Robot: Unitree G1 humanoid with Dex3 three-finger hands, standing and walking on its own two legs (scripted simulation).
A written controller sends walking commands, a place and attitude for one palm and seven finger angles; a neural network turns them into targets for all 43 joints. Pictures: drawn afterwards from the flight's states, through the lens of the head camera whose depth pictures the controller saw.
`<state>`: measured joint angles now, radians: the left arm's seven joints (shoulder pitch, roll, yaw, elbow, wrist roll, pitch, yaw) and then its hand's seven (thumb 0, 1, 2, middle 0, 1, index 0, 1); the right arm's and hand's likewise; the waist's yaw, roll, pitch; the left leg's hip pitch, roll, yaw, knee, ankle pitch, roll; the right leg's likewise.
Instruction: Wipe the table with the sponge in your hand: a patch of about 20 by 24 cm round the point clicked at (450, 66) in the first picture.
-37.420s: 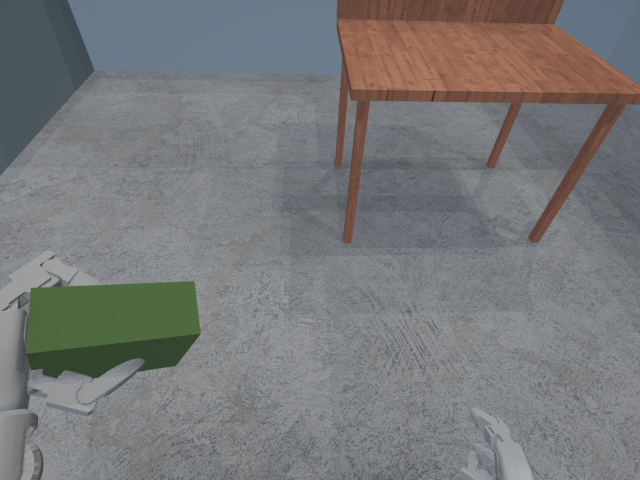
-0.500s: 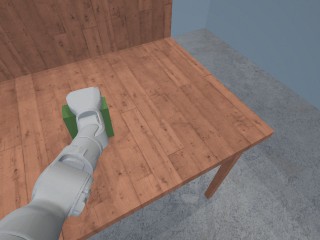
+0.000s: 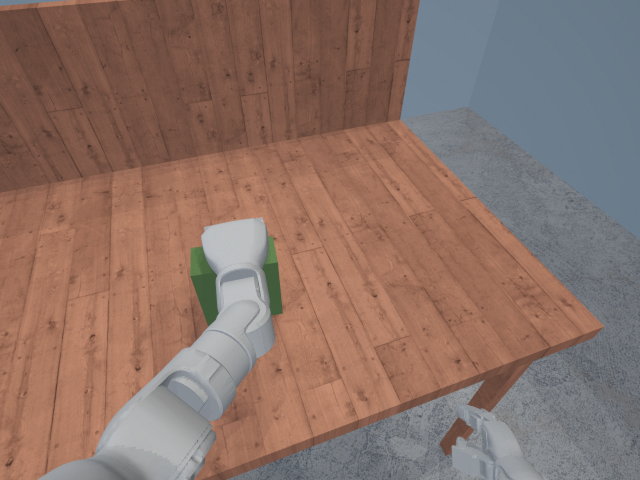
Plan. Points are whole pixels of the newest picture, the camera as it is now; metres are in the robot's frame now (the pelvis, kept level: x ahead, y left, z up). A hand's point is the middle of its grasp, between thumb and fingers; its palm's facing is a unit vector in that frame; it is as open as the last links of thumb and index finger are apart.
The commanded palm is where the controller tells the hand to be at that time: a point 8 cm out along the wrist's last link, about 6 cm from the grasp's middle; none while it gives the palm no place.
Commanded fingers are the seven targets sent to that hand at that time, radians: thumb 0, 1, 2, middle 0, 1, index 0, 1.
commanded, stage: wipe back along the third lane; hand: left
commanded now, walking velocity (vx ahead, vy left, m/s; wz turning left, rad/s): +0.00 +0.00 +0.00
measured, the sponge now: (241, 291) +0.39 +0.16 +0.00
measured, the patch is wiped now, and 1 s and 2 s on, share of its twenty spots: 1.00 1.00 1.00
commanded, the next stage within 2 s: slide back across to the middle lane in 0.96 s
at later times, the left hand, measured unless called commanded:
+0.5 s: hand (249, 295) +0.34 +0.14 +0.05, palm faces +0.01 -0.05 -1.00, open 9.7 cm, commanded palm +0.29 +0.11 +0.08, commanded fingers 0.00 0.10 1.30 -1.20 -1.60 -1.20 -1.60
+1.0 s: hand (261, 328) +0.30 +0.11 +0.05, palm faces +0.04 -0.07 -1.00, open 9.7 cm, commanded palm +0.25 +0.09 +0.08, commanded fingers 0.00 0.10 1.30 -1.20 -1.60 -1.20 -1.60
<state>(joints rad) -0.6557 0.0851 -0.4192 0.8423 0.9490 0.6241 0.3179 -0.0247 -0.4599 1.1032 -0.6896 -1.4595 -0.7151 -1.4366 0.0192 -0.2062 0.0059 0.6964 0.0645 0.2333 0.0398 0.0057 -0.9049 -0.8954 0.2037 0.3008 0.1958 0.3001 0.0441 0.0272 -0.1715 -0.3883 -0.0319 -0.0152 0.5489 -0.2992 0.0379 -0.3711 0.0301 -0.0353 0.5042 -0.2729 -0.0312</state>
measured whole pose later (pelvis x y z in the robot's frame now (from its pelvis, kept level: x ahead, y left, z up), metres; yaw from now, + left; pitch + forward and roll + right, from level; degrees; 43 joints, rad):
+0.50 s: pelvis +0.00 -0.01 +0.00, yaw -1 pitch +4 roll +0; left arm -0.41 0.14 -0.47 0.53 0.97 0.67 0.26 0.01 -0.46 1.10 -0.69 -1.46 -0.72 -1.44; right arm 0.03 -0.24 0.02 0.68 0.09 0.26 0.05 0.01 -0.91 -0.90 0.20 0.30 0.19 0.30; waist 0.05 0.05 -0.14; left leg -0.28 -0.02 0.00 0.50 -0.29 0.02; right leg -0.29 0.04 -0.02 0.49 -0.27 -0.05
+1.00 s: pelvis -0.02 -0.03 +0.00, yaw -1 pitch +1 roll +1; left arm -0.24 0.14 -0.52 0.33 0.99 0.69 0.25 0.03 -0.45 1.09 -0.69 -1.46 -0.72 -1.43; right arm 0.00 -0.24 0.02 0.67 0.09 0.26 0.09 0.01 -0.91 -0.90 0.20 0.30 0.19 0.30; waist 0.07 0.07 -0.13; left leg -0.25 -0.01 0.00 0.51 -0.28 0.00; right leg -0.26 0.05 -0.02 0.52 -0.28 -0.07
